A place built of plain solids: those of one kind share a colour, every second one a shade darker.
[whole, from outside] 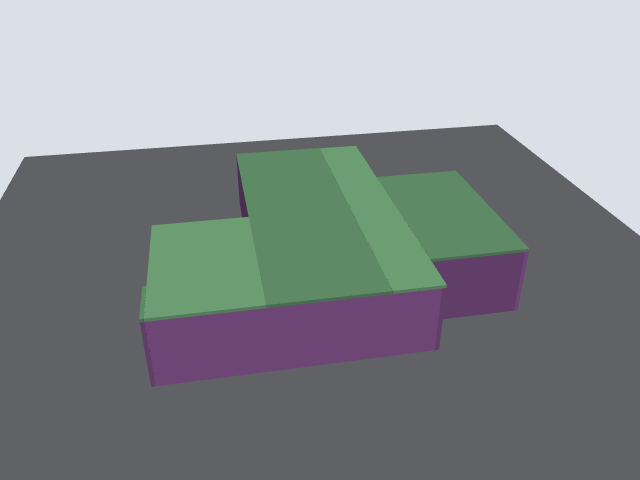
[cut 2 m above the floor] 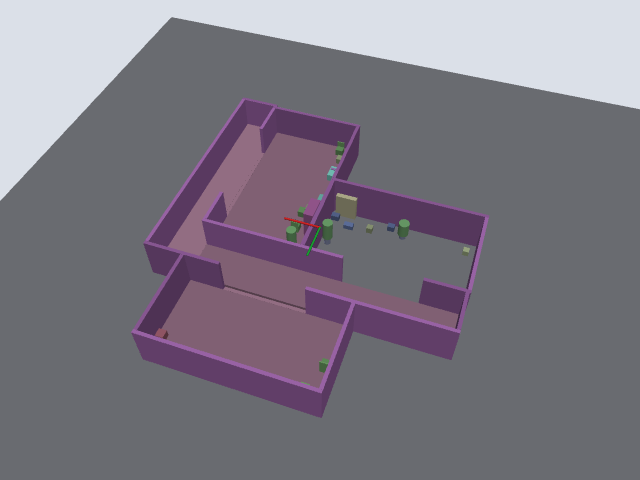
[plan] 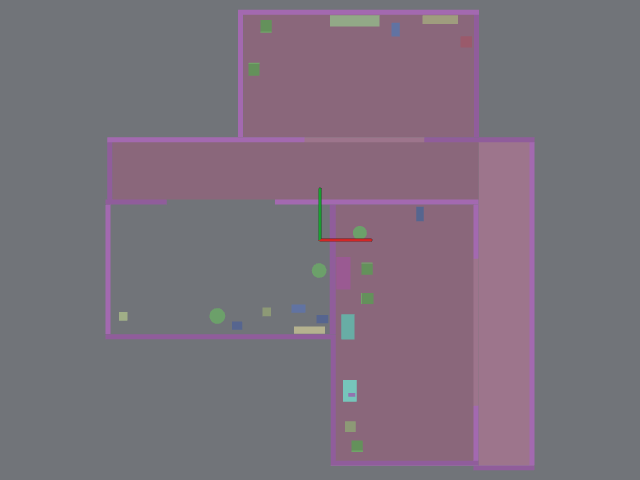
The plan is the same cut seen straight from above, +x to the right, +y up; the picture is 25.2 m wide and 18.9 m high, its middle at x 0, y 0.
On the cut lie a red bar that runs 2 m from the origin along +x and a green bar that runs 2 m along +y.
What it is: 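A storey of a split-level house; a hall and three lower rooms open beside it; the rooms' floors lie 0.54 m, 0.178 m and not at all below the hall's; a bare drop, one riser, a flush line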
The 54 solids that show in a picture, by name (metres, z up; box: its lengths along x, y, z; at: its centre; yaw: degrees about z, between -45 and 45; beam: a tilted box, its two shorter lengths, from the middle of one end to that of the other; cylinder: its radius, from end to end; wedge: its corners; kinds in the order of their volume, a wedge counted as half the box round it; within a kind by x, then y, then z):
{
 "floor_1": {"box": [14.42, 2.26, 0.59], "at": [-0.96, 2.72, 0.25]},
 "floor_2": {"box": [9.09, 4.82, 0.42], "at": [1.52, 6.46, 0.16]},
 "floor_3": {"box": [4.72, 0.2, 0.42], "at": [1.74, 3.95, 0.16]},
 "floor_4": {"box": [5.43, 10.09, 0.59], "at": [3.33, -3.65, 0.25]},
 "floor_5": {"box": [0.2, 5.79, 0.59], "at": [6.15, -3.63, 0.25]},
 "floor_6": {"box": [2.0, 12.72, 0.59], "at": [7.25, -2.51, 0.25]},
 "wall_1": {"box": [0.2, 5.1, 3.54], "at": [-8.35, -1.16, 1.72]},
 "wall_2": {"box": [0.2, 2.26, 3.54], "at": [-8.28, 2.72, 1.72]},
 "wall_3": {"box": [2.42, 0.2, 3.54], "at": [-7.24, 1.49, 1.72]},
 "wall_4": {"box": [7.76, 0.2, 3.54], "at": [-4.5, 3.95, 1.72]},
 "wall_5": {"box": [9.07, 0.2, 3.54], "at": [-3.92, -3.81, 1.72]},
 "wall_6": {"box": [0.2, 4.82, 3.54], "at": [-3.13, 6.46, 1.72]},
 "wall_7": {"box": [0.24, 5.1, 3.54], "at": [0.5, -1.16, 1.72]},
 "wall_8": {"box": [0.2, 4.79, 3.54], "at": [0.52, -6.3, 1.72]},
 "wall_9": {"box": [9.49, 0.2, 3.54], "at": [1.52, 8.97, 1.72]},
 "wall_10": {"box": [8.02, 0.2, 3.54], "at": [2.24, 1.49, 1.72]},
 "wall_11": {"box": [5.83, 0.18, 3.54], "at": [3.33, -8.78, 1.72]},
 "wall_12": {"box": [8.03, 0.022, 3.54], "at": [4.43, -8.88, 1.72]},
 "wall_13": {"box": [0.2, 2.17, 3.54], "at": [6.15, -7.61, 1.72]},
 "wall_14": {"box": [0.2, 2.13, 3.54], "at": [6.15, 0.33, 1.72]},
 "wall_15": {"box": [0.2, 4.82, 3.54], "at": [6.16, 6.46, 1.72]},
 "wall_16": {"box": [4.35, 0.2, 3.54], "at": [6.28, 3.95, 1.72]},
 "wall_17": {"box": [2.4, 0.18, 3.54], "at": [7.25, -8.98, 1.72]},
 "wall_18": {"box": [0.2, 12.72, 3.54], "at": [8.35, -2.51, 1.72]},
 "roof_1": {"box": [16.9, 5.5, 0.16], "at": [0.0, -1.16, 3.57]},
 "roof_2": {"box": [16.83, 2.46, 0.16], "at": [0.04, 2.82, 3.57]},
 "roof_3": {"box": [9.49, 5.02, 0.16], "at": [1.52, 6.56, 3.57]},
 "roof_4": {"box": [8.03, 4.99, 0.16], "at": [4.43, -6.4, 3.57]},
 "roof_5": {"box": [2.4, 0.18, 0.16], "at": [7.25, -8.98, 3.57]},
 "wardrobe_1": {"box": [0.57, 1.28, 2.01], "at": [0.92, -1.31, 1.55]},
 "case_1": {"box": [1.23, 0.28, 1.66], "at": [-0.42, -3.55, 0.78]},
 "case_2": {"box": [1.4, 0.34, 1.38], "at": [4.74, 8.68, 1.05]},
 "bush_1": {"cylinder": 0.31, "from": [-4.04, -2.99, 0.37], "to": [-4.04, -2.99, 1.24]},
 "bush_2": {"cylinder": 0.29, "from": [-0.03, -1.2, 0.53], "to": [-0.03, -1.2, 1.72]},
 "bush_3": {"cylinder": 0.27, "from": [1.57, 0.28, 1.04], "to": [1.57, 0.28, 2.12]},
 "sideboard_1": {"box": [1.95, 0.45, 0.72], "at": [1.37, 8.63, 0.72]},
 "chair_1": {"box": [0.43, 0.46, 0.45], "at": [-2.6, 6.7, 0.59]},
 "chair_2": {"box": [0.43, 0.05, 0.93], "at": [-2.6, 6.96, 0.83]},
 "chair_3": {"box": [0.45, 0.45, 0.44], "at": [-2.12, 8.44, 0.59]},
 "chair_4": {"box": [0.45, 0.39, 0.42], "at": [1.47, -8.09, 0.75]},
 "chair_5": {"box": [0.44, 0.43, 0.45], "at": [1.85, -1.16, 0.77]},
 "chair_6": {"box": [0.44, 0.05, 0.82], "at": [1.85, -0.91, 0.95]},
 "chair_7": {"box": [0.45, 0.44, 0.42], "at": [1.88, -2.3, 0.75]},
 "lowtable_1": {"box": [0.53, 1.0, 0.37], "at": [1.1, -3.42, 0.73]},
 "lowtable_2": {"box": [0.55, 0.85, 0.45], "at": [1.18, -5.94, 0.77]},
 "toybox_1": {"box": [0.41, 0.33, 0.41], "at": [-3.26, -3.37, 0.15]},
 "toybox_2": {"box": [0.56, 0.33, 0.35], "at": [-0.85, -2.7, 0.12]},
 "toybox_3": {"box": [0.47, 0.33, 0.41], "at": [0.1, -3.11, 0.15]},
 "toybox_4": {"box": [0.33, 0.55, 0.31], "at": [2.98, 8.28, 0.52]},
 "toybox_5": {"box": [0.3, 0.58, 0.36], "at": [3.94, 1.02, 0.72]},
 "basket_1": {"box": [0.34, 0.34, 0.39], "at": [-7.75, -3.0, 0.15]},
 "basket_2": {"box": [0.34, 0.35, 0.44], "at": [-2.1, -2.83, 0.17]},
 "basket_3": {"box": [0.42, 0.42, 0.38], "at": [1.2, -7.35, 0.73]},
 "pouf_1": {"box": [0.45, 0.45, 0.45], "at": [5.76, 7.8, 0.59]}
}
